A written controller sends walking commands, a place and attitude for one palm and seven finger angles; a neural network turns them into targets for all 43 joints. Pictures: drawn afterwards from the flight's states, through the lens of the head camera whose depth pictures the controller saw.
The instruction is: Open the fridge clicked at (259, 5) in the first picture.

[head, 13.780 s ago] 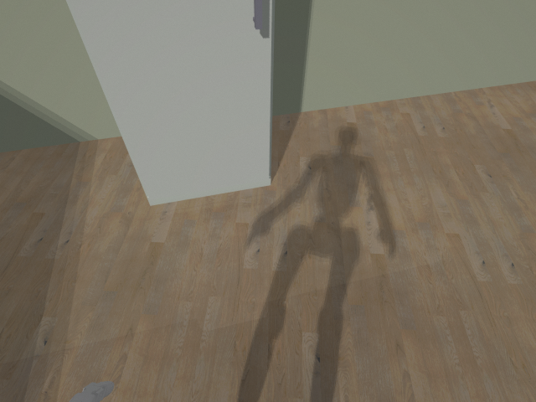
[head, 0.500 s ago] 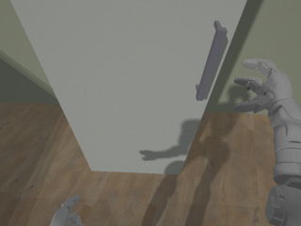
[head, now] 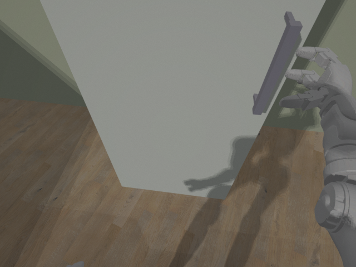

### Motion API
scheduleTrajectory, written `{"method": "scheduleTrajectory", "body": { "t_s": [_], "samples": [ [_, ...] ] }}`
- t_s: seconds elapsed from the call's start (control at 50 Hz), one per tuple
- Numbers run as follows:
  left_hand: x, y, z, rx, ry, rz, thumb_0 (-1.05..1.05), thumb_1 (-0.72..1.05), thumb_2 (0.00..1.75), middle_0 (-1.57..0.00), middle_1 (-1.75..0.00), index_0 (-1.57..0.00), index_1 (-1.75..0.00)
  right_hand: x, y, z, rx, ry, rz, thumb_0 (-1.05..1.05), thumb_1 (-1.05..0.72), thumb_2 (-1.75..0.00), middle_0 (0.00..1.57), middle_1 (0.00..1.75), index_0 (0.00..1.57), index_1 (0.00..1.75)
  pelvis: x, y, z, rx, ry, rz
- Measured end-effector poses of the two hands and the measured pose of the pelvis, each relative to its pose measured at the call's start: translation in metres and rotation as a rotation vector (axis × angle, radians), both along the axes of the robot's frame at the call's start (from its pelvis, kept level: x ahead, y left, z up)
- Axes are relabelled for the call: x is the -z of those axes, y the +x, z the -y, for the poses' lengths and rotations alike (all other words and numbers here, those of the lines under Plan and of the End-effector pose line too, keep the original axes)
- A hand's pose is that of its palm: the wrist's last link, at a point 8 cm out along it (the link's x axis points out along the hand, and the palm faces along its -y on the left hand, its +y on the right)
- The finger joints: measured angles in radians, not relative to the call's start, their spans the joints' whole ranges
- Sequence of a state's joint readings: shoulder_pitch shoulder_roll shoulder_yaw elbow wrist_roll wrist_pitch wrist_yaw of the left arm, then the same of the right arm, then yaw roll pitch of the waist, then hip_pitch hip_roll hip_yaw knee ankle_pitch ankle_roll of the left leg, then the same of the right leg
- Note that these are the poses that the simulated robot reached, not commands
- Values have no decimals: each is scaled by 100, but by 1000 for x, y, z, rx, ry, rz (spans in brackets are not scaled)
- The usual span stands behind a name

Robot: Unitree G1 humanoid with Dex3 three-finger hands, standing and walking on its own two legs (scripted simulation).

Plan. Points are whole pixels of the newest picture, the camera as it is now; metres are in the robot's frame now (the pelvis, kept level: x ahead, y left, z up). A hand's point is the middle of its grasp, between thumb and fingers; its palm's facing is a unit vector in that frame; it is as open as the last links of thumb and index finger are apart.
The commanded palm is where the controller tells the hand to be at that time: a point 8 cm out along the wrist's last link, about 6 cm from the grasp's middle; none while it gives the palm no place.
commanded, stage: move the hooked fingers beside the handle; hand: right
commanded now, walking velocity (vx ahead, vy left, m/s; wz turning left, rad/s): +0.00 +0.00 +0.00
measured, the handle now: (270, 69) +0.53 -0.13 +0.18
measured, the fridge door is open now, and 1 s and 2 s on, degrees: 0 0 0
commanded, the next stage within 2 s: feel for the door with the fingertips in 0.68 s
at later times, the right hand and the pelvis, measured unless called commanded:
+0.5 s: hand (304, 86) +0.47 -0.19 +0.19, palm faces -0.01 +1.00 +0.01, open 14.0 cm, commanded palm +0.44 -0.24 +0.19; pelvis +0.00 +0.00 +0.00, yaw -1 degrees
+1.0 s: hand (292, 85) +0.47 -0.17 +0.19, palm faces -0.02 +1.00 +0.01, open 14.0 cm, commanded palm +0.45 -0.21 +0.19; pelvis +0.00 +0.00 +0.00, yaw -1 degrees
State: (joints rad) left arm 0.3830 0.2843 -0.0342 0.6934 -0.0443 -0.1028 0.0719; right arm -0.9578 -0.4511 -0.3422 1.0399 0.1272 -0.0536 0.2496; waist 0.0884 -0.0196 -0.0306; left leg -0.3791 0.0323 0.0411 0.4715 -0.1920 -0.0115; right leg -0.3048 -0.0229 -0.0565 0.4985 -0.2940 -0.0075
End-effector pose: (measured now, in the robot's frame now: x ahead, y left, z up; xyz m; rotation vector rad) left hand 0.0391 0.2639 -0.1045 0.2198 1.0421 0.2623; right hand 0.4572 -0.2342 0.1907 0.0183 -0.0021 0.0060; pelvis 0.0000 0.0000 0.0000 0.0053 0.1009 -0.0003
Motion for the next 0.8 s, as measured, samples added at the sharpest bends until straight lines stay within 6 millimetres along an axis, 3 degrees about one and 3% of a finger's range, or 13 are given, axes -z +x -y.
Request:
{"method": "scheduleTrajectory", "body": {
  "t_s": [0.12, 0.22, 0.56, 0.8],
  "samples": [
    [1, -11, -1, -32, -11, -17, 1, 90, 90, -20, -30, -20, -30, 5, 0, 8, 13, -2, 8, -1, 50, -30, 30, 120, 30, 120, 0, 2, -1, -18, -1, -7],
    [0, -9, -3, -31, -5, -21, 1, 90, 90, -20, -30, -20, -30, 11, -8, 21, 19, -13, -3, -1, 50, -30, 30, 120, 30, 120, 1, 2, -2, -13, 3, -5],
    [-5, 40, 5, 52, -7, 90, 1, 90, 90, -20, -30, -20, -29, 4, -9, 4, -6, 9, 8, -1, 50, -30, 30, 120, 30, 120, 2, 1, 1, 10, 4, -2],
    [1, 23, 7, 33, -25, 37, 1, 90, 90, -20, -30, -20, -30, 2, -9, 7, 0, -11, 22, -1, 50, -30, 30, 120, 30, 120, 2, 2, 0, 7, 5, -3]
  ]
}}
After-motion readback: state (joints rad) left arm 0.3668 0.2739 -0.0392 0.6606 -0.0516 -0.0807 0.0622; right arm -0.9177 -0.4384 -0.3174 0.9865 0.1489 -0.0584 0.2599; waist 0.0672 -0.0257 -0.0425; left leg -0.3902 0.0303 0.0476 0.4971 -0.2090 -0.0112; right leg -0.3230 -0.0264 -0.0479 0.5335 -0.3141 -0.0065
